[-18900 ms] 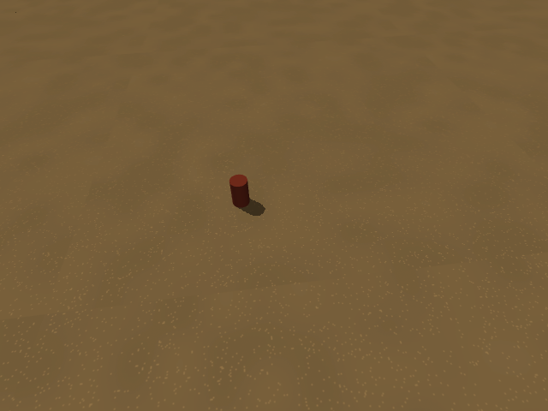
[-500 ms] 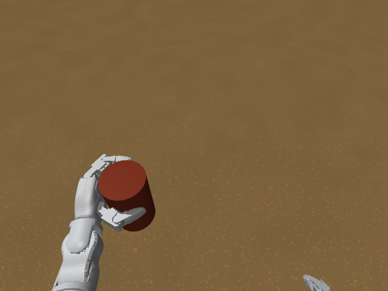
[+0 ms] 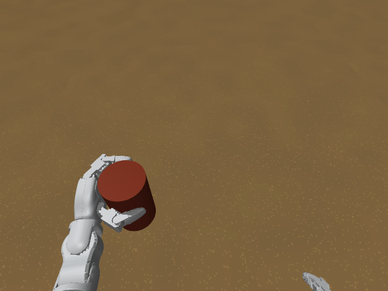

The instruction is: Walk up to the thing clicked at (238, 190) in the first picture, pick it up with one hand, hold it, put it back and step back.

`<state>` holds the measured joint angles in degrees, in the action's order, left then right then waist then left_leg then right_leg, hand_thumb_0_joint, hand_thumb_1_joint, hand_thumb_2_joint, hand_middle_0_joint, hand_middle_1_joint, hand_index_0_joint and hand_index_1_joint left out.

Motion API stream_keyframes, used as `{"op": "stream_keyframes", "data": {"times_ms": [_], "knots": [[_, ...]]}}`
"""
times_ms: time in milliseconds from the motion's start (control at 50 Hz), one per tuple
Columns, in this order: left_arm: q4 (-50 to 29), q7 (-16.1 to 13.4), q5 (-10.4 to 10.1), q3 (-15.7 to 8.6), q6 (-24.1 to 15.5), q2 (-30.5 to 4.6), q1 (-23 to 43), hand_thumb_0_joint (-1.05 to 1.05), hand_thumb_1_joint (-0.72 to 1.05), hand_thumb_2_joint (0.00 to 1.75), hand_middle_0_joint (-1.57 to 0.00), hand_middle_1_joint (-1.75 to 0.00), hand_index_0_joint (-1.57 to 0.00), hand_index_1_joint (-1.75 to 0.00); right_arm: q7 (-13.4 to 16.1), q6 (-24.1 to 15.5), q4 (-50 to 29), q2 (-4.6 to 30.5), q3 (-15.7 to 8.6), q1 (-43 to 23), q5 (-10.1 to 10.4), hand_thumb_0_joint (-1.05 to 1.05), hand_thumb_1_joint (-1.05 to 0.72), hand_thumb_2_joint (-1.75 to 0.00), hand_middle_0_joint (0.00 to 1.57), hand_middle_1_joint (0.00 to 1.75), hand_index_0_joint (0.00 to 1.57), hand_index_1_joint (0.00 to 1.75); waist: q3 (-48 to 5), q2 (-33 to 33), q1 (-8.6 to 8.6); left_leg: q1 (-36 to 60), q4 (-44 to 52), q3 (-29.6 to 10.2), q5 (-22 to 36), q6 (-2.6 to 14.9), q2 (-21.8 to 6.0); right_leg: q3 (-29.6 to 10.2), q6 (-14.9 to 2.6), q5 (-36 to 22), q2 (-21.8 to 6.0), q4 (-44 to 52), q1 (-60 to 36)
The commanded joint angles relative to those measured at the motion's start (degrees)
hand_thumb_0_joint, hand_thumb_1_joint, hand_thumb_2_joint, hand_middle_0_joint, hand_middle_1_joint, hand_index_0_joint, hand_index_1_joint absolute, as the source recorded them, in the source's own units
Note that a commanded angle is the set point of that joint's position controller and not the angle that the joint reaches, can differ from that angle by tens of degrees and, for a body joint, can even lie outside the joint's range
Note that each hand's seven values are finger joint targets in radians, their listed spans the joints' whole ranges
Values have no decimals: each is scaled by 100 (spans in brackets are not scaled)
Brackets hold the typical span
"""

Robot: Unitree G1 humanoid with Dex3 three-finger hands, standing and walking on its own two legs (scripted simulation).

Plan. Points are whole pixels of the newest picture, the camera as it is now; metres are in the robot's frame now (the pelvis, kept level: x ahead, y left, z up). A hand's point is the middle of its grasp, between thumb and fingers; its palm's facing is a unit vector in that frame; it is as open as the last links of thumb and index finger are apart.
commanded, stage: hold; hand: left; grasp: from the side
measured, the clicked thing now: (130, 197) +0.32 +0.16 +0.01
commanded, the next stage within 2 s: crouch in 1.02 s
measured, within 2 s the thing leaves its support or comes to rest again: neither
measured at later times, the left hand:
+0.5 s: hand (123, 191) +0.32 +0.17 +0.04, palm faces +0.08 -1.00 +0.00, open 11.9 cm
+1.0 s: hand (120, 192) +0.32 +0.17 +0.04, palm faces +0.09 -1.00 +0.00, open 11.9 cm
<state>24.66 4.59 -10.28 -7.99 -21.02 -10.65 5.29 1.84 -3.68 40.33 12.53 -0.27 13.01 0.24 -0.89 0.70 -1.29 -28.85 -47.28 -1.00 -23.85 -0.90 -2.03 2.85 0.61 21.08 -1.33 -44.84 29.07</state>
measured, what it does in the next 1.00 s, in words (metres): stands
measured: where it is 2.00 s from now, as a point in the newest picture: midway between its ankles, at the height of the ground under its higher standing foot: outside the picture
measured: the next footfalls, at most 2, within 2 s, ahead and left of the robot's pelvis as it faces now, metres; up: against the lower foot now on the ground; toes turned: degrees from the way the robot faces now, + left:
none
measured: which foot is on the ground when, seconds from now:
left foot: down 0.00-1.00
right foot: down 0.00-1.00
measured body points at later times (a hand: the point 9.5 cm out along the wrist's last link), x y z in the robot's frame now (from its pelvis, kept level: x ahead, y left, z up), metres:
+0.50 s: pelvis +0.00 +0.00 +0.00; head +0.04 +0.00 +0.45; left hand +0.31 +0.22 +0.05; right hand +0.12 -0.25 -0.11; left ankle +0.00 +0.13 -0.71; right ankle +0.02 -0.13 -0.71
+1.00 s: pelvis +0.00 +0.00 +0.00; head +0.04 +0.01 +0.45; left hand +0.31 +0.23 +0.05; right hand +0.13 -0.24 -0.11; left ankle +0.00 +0.13 -0.71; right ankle +0.02 -0.13 -0.71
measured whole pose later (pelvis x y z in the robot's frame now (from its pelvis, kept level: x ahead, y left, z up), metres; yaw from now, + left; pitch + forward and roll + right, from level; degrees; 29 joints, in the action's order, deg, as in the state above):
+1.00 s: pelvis +0.00 +0.00 +0.00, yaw +0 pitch +5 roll -1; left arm 24.7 4.2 -9.8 -8.0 -20.8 -10.7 5.5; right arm 1.8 -3.5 39.6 12.2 -0.2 13.0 0.3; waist -1.3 0.6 -1.3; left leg -29.3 -47.7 -0.9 -23.9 -0.6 -2.0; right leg 2.7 0.9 20.8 -1.4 -44.8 29.3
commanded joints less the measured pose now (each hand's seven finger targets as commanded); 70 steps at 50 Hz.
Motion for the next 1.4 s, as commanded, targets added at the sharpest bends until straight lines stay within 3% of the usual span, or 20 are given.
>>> {"op": "stream_keyframes", "data": {"times_ms": [0, 80, 120, 220, 300, 340, 360, 500, 560, 660, 680, 760, 780, 880, 960, 1080, 1140, 1240, 1320, 1380], "knots": [[-1719, -33, -156, -479, -639, -863, 1830, 0, -5, 119, -119, -138, -121, -138, 97, -226, -666, 737, -250, -88, -5, 0, -92, -91, 20, 30, 20, 30, -1835, 165, 31, 632, 603, 106, 1450, 105, 217, -80, -81, -1609, 97, 562, -893], [-1659, -2, -135, -340, -617, -763, 1912, 0, -2, 120, -119, -139, -121, -139, 73, -194, -647, 782, -281, -33, -15, 0, -92, -91, 20, 30, 20, 30, -1818, 210, -36, 711, 600, 38, 1807, 66, 169, -25, -122, -1824, 145, 453, -839], [-1677, -4, -164, -546, -642, -945, 1936, 0, -3, 120, -119, -139, -121, -139, 67, -194, -642, 776, -278, -22, -3, 0, -91, -91, 20, 30, 20, 30, -1894, 212, 47, 693, 627, 25, 1769, 62, 161, -17, -131, -1769, 141, 433, -875], [-1461, 58, -196, -369, -672, -680, 1741, 0, -3, 120, -121, -140, -123, -140, 57, -208, -675, 746, -261, -104, -1, 0, -92, -91, 20, 30, 20, 30, -1570, 81, 6, 526, 665, 57, 1331, 94, 187, -23, -108, -1419, 130, 516, -746], [-1919, 90, -151, -381, -737, -909, 2032, 0, -3, 120, -120, -139, -122, -139, 69, -195, -707, 768, -284, -44, -11, 0, -92, -91, 20, 30, 20, 30, -2119, 361, 0, 843, 565, 61, 1771, 63, 188, -45, -125, -1785, 127, 428, -882], [-1773, 107, -212, -242, -672, -659, 1865, 0, -1, 119, -119, -137, -121, -137, 52, -211, -705, 787, -276, -9, 1, 0, -92, -91, 20, 30, 20, 30, -1889, 170, -31, 765, 592, -3, 1954, 41, 141, 18, -141, -1878, 168, 361, -844], [-1637, 70, -201, -428, -650, -807, 1869, 0, -3, 119, -119, -137, -121, -138, 56, -186, -655, 794, -292, 0, -5, 0, -92, -91, 20, 30, 20, 30, -1913, 156, 15, 653, 544, 24, 1839, 74, 163, -20, -128, -1854, 150, 419, -849], [-1734, -34, -157, -478, -672, -807, 2012, 0, 2, 121, -120, -138, -122, -139, 85, -193, -778, 726, -238, -171, -2, 0, -91, -91, 20, 30, 20, 30, -1706, 96, 45, 549, 660, 73, 1297, 98, 181, -38, -110, -1396, 127, 549, -801], [-1741, 20, -115, -257, -634, -679, 1990, 0, 2, 122, -122, -141, -124, -140, 67, -196, -783, 749, -260, -121, -8, 0, -91, -91, 20, 30, 20, 30, -1736, 185, -8, 644, 671, 51, 1473, 78, 165, -11, -124, -1543, 153, 488, -774], [-1404, 9, -153, -410, -572, -726, 1871, 0, 0, 122, -121, -140, -123, -140, 77, -190, -675, 713, -243, -44, -9, 0, -92, -91, 20, 30, 20, 30, -1825, 85, -21, 617, 563, 58, 1713, 97, 175, -35, -101, -1812, 134, 483, -855], [-1544, 8, -166, -247, -575, -575, 2016, 0, -1, 122, -121, -140, -123, -141, 80, -197, -733, 727, -249, -92, 2, 0, -92, -91, 20, 30, 20, 30, -1691, -22, -59, 594, 604, 67, 1598, 111, 169, -35, -94, -1738, 129, 526, -794], [-1864, -39, -115, -382, -667, -816, 2203, 0, -3, 121, -122, -140, -124, -140, 60, -211, -849, 717, -243, -235, 10, 0, -92, -91, 20, 30, 20, 30, -1739, 175, 25, 572, 697, 100, 1124, 108, 207, -52, -111, -1230, 122, 610, -788], [-1650, -42, -119, -425, -663, -781, 1870, 0, -2, 122, -122, -141, -124, -141, 62, -216, -826, 702, -232, -216, 6, 0, -92, -91, 20, 30, 20, 30, -1740, 62, 54, 551, 687, 83, 1171, 109, 201, -33, -106, -1264, 128, 572, -848], [-1911, -90, -94, -443, -663, -925, 1990, 0, -3, 121, -120, -140, -122, -140, 68, -210, -768, 734, -251, -85, -2, 0, -92, -91, 20, 30, 20, 30, -2005, 237, 16, 676, 628, 41, 1570, 81, 179, -13, -127, -1609, 149, 466, -926], [-1583, -89, -143, -348, -597, -710, 1915, 0, -4, 122, -121, -141, -123, -141, 75, -211, -724, 722, -234, -96, 11, 0, -92, -91, 20, 30, 20, 30, -1640, 99, -41, 555, 655, 15, 1481, 87, 149, 6, -122, -1518, 162, 483, -742], [-1665, 18, -125, -179, -647, -662, 2043, 0, -2, 122, -121, -141, -123, -141, 38, -258, -776, 759, -265, -128, 9, 0, -92, -91, 20, 30, 20, 30, -1704, 166, -70, 599, 673, -6, 1303, 80, 150, 26, -128, -1331, 168, 464, -685], [-1806, -12, -106, -268, -608, -789, 1962, 0, 6, 118, -122, -136, -124, -135, 36, -278, -782, 756, -259, -96, 16, 0, -89, -91, 20, 30, 20, 30, -1923, 287, 11, 706, 645, -7, 1567, 55, 147, 30, -148, -1528, 172, 426, -795], [-1186, -155, -90, -383, -639, -635, 1894, 0, 4, 119, -122, -136, -123, -135, -16, -270, -698, 747, -276, -131, -5, 0, -88, -90, 20, 30, 20, 30, -1517, 28, -25, 301, 567, -14, 1269, 87, 137, 49, -140, -1295, 161, 358, -450], [-885, -131, -46, -389, -896, -555, 2065, 0, 5, 122, -124, -139, -126, -138, -82, -266, -680, 733, -304, -135, -71, 0, -88, -90, 20, 30, 20, 30, -1511, -3, -51, -68, 235, 13, 1175, 111, 162, -11, -127, -1284, 121, 99, -139], [-313, -98, 18, -650, -1186, -735, 2216, 0, 7, 122, -123, -139, -125, -138, -130, -264, -667, 802, -365, -166, -99, 0, -88, -90, 20, 30, 20, 30, -1479, -128, -88, -604, -83, 0, 696, 135, 179, -52, -139, -856, 110, -212, 360]]}}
